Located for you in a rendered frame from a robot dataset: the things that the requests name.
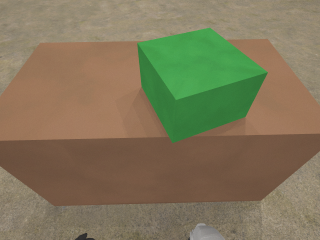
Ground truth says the pedestal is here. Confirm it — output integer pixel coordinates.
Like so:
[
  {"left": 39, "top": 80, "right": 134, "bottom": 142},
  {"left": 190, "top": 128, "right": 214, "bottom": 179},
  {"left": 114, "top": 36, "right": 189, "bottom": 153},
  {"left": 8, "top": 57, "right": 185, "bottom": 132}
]
[{"left": 0, "top": 39, "right": 320, "bottom": 206}]

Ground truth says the right robot thigh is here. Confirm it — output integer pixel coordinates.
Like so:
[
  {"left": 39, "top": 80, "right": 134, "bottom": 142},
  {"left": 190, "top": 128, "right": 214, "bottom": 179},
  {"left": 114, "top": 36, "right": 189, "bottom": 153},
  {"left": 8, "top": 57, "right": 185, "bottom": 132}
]
[{"left": 190, "top": 225, "right": 225, "bottom": 240}]

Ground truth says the robot right shin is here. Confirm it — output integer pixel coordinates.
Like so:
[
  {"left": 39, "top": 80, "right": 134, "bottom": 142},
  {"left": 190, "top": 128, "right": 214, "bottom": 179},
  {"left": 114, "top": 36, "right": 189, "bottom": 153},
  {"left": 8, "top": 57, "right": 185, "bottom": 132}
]
[{"left": 195, "top": 223, "right": 206, "bottom": 228}]

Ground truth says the carton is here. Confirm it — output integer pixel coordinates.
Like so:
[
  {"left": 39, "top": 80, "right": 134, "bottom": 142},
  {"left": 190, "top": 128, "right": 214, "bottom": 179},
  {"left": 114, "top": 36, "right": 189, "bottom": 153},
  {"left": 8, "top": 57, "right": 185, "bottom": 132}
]
[{"left": 137, "top": 28, "right": 268, "bottom": 143}]

